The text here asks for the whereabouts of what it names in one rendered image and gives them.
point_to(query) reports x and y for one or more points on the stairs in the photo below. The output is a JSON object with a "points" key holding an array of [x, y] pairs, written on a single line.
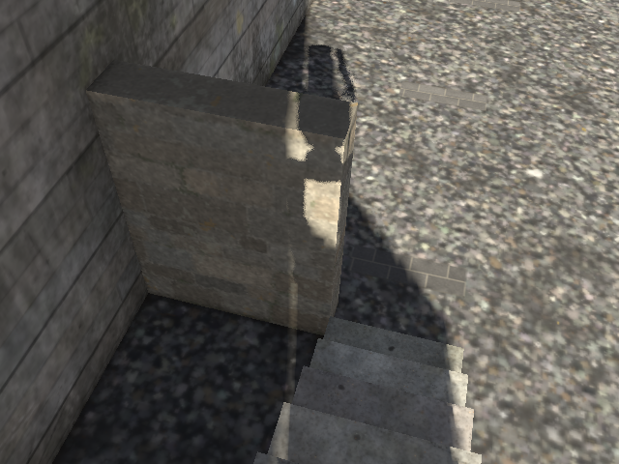
{"points": [[373, 396]]}

